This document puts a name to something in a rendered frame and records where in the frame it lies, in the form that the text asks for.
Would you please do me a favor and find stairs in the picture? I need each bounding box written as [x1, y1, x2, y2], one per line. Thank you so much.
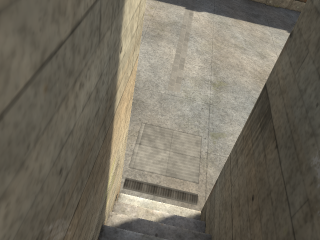
[97, 193, 212, 240]

